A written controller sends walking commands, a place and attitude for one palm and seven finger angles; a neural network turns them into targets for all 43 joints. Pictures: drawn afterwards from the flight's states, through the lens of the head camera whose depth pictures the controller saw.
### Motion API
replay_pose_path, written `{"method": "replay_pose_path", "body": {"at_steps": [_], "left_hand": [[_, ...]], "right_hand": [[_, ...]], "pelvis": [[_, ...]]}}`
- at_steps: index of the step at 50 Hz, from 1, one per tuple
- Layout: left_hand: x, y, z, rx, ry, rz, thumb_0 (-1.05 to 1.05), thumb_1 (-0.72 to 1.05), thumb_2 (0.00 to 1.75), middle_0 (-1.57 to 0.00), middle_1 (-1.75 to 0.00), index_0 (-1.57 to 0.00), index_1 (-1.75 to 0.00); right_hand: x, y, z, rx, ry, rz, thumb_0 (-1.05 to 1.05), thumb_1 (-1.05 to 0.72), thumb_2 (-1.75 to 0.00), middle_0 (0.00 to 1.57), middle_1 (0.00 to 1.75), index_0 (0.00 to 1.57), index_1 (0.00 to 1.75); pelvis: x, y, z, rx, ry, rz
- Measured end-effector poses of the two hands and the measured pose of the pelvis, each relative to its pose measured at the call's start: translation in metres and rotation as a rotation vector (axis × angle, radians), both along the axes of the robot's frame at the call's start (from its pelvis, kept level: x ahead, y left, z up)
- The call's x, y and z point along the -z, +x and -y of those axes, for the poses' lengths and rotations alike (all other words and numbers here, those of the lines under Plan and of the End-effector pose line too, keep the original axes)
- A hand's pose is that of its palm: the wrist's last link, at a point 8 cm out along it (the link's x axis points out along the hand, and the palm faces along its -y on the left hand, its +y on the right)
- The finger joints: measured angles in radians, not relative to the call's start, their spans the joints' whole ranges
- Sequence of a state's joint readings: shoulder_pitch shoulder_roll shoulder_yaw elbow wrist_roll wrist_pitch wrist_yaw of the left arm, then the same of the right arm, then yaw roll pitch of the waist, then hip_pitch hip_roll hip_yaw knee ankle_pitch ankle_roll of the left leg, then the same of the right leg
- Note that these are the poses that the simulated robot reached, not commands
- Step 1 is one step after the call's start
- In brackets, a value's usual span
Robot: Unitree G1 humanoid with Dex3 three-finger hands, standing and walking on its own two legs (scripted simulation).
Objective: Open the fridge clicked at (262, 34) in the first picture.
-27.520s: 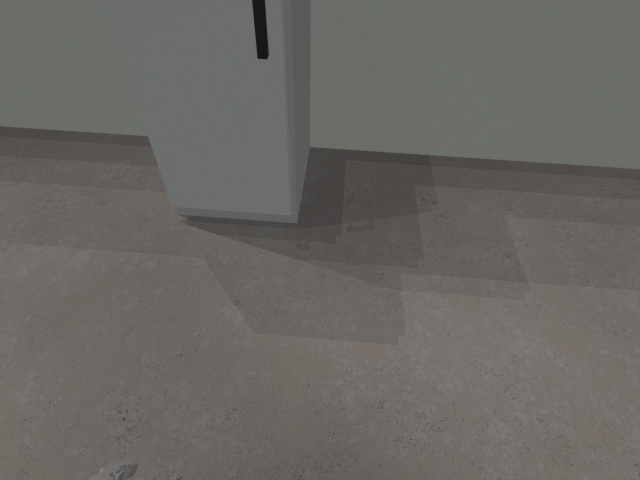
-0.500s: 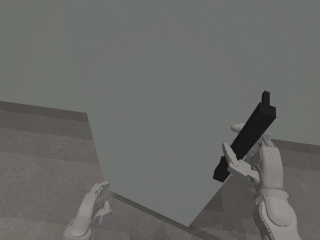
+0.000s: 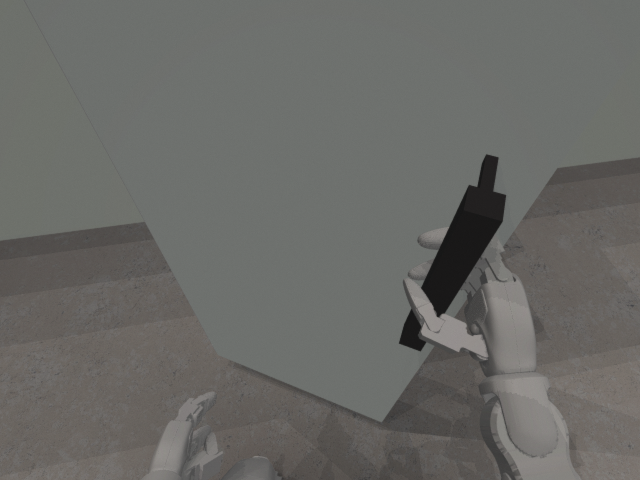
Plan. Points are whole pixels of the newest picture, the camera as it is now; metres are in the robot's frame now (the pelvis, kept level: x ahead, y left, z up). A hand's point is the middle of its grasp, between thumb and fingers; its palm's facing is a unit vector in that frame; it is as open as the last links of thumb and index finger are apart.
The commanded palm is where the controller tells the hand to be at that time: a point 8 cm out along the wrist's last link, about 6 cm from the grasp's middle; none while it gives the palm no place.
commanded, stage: walk backward, drawing the door open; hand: right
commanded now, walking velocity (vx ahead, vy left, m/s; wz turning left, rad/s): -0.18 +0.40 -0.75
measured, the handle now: (443, 268) +0.31 -0.09 +0.13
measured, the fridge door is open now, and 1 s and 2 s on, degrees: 32 62 68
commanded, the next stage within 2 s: stop walking and hold the door back in 1.16 s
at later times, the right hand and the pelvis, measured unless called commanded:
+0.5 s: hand (355, 406) +0.17 -0.01 +0.13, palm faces +0.38 +0.90 -0.20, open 7.4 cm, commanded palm +0.12 -0.04 +0.14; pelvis -0.04 +0.21 -0.01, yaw -23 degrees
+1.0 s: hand out of the picture +0.10 +0.10 +0.14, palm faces +0.79 +0.57 -0.24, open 7.1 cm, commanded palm +0.03 +0.09 +0.14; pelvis +0.02 +0.40 -0.01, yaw -47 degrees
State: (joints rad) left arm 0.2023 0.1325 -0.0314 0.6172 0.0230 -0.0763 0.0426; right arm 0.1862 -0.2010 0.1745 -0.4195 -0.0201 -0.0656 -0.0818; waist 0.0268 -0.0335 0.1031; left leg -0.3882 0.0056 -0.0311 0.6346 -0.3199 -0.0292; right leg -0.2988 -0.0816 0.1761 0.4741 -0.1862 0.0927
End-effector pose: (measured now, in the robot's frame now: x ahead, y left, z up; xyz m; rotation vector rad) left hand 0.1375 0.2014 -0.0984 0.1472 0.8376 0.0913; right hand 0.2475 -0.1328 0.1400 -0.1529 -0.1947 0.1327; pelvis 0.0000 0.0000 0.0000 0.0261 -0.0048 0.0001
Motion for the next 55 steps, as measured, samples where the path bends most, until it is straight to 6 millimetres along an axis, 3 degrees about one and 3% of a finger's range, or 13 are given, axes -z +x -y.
{"method": "replay_pose_path", "body": {"at_steps": [3, 9, 12, 18, 25, 30, 32, 35, 40, 44, 51, 55], "left_hand": [[0.004, 0.014, -0.021, 0.029, -0.014, 0.043, 0.01, 0.9, 0.89, -0.2, -0.3, -0.21, -0.3], [-0.006, 0.032, -0.059, 0.08, 0.062, 0.107, 0.01, 0.91, 0.89, -0.2, -0.3, -0.21, -0.29], [-0.007, 0.036, -0.072, 0.126, 0.096, 0.164, 0.01, 0.91, 0.89, -0.2, -0.3, -0.2, -0.29], [-0.014, 0.026, -0.097, 0.293, 0.076, 0.057, 0.01, 0.91, 0.89, -0.2, -0.3, -0.2, -0.29], [0.009, 0.053, -0.138, 0.394, 0.03, 0.039, 0.01, 0.9, 0.89, -0.2, -0.3, -0.21, -0.3], [-0.002, 0.074, -0.161, 0.427, 0.057, 0.087, 0.01, 0.91, 0.89, -0.2, -0.3, -0.21, -0.29], [-0.001, 0.084, -0.168, 0.454, 0.063, 0.149, 0.01, 0.91, 0.89, -0.2, -0.3, -0.21, -0.29], [0.002, 0.089, -0.179, 0.51, 0.065, 0.135, 0.01, 0.91, 0.89, -0.2, -0.3, -0.2, -0.29], [0.0, 0.096, -0.203, 0.649, 0.047, 0.056, 0.01, 0.91, 0.89, -0.2, -0.3, -0.2, -0.29], [0.015, 0.119, -0.222, 0.722, 0.021, 0.037, 0.01, 0.9, 0.89, -0.2, -0.3, -0.21, -0.3], [-0.001, 0.159, -0.247, 0.783, 0.078, 0.072, 0.01, 0.91, 0.89, -0.2, -0.3, -0.21, -0.29], [-0.001, 0.178, -0.25, 0.84, 0.091, 0.151, 0.01, 0.91, 0.89, -0.2, -0.3, -0.2, -0.29]], "right_hand": [[0.001, -0.014, -0.009, 0.076, -0.005, 0.033, -0.08, -0.52, -0.74, 0.43, 1.38, 0.24, 1.35], [0.001, -0.042, -0.024, 0.133, -0.003, 0.028, -0.08, -0.53, -0.73, 0.44, 1.39, 0.23, 1.36], [0.006, -0.053, -0.033, 0.142, 0.013, 0.086, -0.08, -0.53, -0.73, 0.44, 1.39, 0.21, 1.33], [0.002, -0.08, -0.052, 0.28, -0.009, 0.042, -0.08, -0.53, -0.74, 0.45, 1.4, 0.22, 1.35], [0.001, -0.114, -0.084, 0.509, -0.048, 0.055, -0.08, -0.52, -0.77, 0.44, 1.39, 0.22, 1.37], [0.0, -0.134, -0.104, 0.576, -0.04, 0.029, -0.06, -0.53, -0.77, 0.44, 1.39, 0.22, 1.37], [0.002, -0.14, -0.111, 0.588, -0.036, 0.063, -0.07, -0.53, -0.77, 0.44, 1.4, 0.21, 1.36], [0.004, -0.15, -0.122, 0.644, -0.07, 0.097, -0.09, -0.52, -0.77, 0.45, 1.4, 0.2, 1.35], [-0.001, -0.169, -0.15, 0.799, -0.078, 0.028, -0.07, -0.55, -0.78, 0.45, 1.4, 0.2, 1.36], [-0.001, -0.185, -0.178, 0.94, -0.106, 0.025, -0.08, -0.56, -0.8, 0.44, 1.39, 0.18, 1.33], [-0.004, -0.21, -0.221, 1.064, -0.074, -0.016, -0.05, -0.57, -0.8, 0.45, 1.4, 0.22, 1.35], [0.001, -0.222, -0.24, 1.097, -0.091, 0.049, -0.07, -0.55, -0.8, 0.45, 1.4, 0.22, 1.35]], "pelvis": [[0.009, -0.01, -0.027, 0.015, -0.01, 0.008], [0.011, -0.032, -0.056, 0.15, -0.015, 0.018], [0.023, -0.041, -0.074, 0.176, -0.009, 0.012], [0.001, -0.049, -0.136, 0.281, 0.035, 0.024], [0.014, -0.039, -0.207, 0.395, 0.011, 0.001], [0.008, -0.038, -0.237, 0.488, -0.038, 0.004], [0.02, -0.038, -0.246, 0.499, -0.015, -0.004], [0.022, -0.037, -0.277, 0.538, -0.029, 0.026], [0.006, -0.021, -0.33, 0.646, 0.023, 0.032], [0.017, 0.001, -0.37, 0.719, -0.012, 0.002], [0.005, 0.018, -0.408, 0.849, -0.055, -0.011], [0.02, 0.027, -0.429, 0.919, -0.035, -0.009]]}}
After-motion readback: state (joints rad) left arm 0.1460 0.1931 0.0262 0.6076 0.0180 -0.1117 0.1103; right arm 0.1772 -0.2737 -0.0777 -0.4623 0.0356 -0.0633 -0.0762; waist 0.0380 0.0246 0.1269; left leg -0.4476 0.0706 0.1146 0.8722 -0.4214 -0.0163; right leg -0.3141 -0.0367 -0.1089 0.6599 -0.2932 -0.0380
